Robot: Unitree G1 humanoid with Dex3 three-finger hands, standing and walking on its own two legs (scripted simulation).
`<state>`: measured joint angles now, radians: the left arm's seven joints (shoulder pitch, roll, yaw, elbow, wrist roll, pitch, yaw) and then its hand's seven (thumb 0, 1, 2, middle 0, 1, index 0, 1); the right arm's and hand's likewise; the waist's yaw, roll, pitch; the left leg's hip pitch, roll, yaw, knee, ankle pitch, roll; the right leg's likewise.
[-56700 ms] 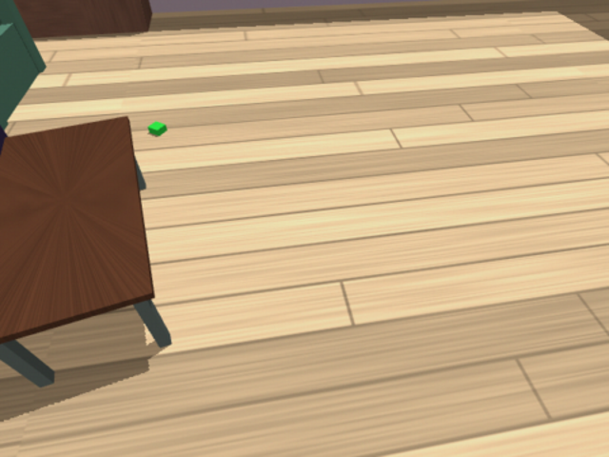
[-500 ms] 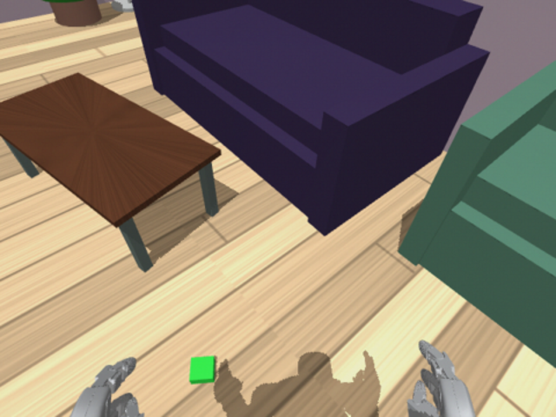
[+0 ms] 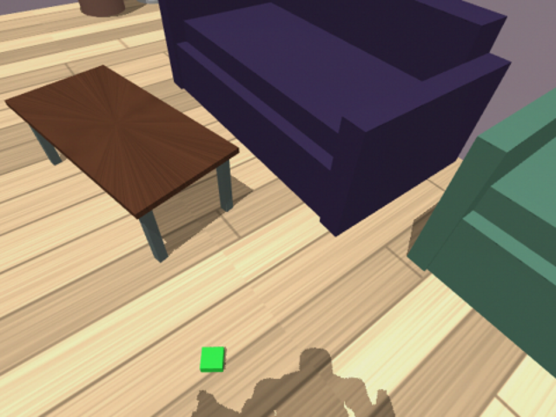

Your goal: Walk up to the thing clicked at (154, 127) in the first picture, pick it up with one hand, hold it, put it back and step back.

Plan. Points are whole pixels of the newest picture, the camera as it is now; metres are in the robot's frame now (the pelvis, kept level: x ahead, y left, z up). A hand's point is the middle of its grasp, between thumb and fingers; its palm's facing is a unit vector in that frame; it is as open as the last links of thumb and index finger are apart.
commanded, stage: stand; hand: left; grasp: from above
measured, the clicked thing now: (212, 359) +0.44 +0.20 -0.73
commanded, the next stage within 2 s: none
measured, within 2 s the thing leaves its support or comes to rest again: neither
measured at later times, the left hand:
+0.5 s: hand out of the picture +0.03 +0.23 -0.14, palm faces +0.03 -0.94 -0.33, open 7.4 cm
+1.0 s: hand out of the picture +0.06 +0.23 -0.13, palm faces +0.01 -0.95 -0.33, open 7.4 cm
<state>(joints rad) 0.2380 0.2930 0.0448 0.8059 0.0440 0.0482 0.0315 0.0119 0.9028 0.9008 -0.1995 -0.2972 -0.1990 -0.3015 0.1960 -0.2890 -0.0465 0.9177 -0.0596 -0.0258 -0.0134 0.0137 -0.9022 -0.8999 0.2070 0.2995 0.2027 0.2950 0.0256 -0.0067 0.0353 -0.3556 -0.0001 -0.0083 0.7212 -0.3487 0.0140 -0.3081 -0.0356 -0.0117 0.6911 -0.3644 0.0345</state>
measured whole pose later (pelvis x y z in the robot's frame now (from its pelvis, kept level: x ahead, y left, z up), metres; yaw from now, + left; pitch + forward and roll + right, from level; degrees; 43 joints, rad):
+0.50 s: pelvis -0.01 -0.01 +0.03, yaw +1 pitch -5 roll +0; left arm 0.19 0.29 0.03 1.12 0.03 0.00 0.03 0.01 0.90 0.90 -0.20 -0.30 -0.20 -0.30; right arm 0.14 -0.29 -0.04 1.10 -0.03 0.00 -0.01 0.01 -0.90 -0.90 0.21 0.30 0.20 0.29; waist 0.02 0.01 0.06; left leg -0.15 0.00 -0.02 0.41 -0.18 0.00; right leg -0.10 -0.04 -0.03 0.39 -0.21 0.03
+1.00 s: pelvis +0.00 -0.01 +0.03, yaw +0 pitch -4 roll +0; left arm 0.13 0.30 0.03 1.16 0.02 0.00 0.01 0.01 0.90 0.90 -0.20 -0.30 -0.20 -0.30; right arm 0.13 -0.31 -0.02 1.14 -0.02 0.00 -0.01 0.01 -0.90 -0.90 0.21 0.30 0.20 0.29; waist 0.01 0.01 0.07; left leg -0.13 0.01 -0.02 0.36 -0.17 -0.01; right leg -0.08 -0.02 -0.03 0.33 -0.19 0.02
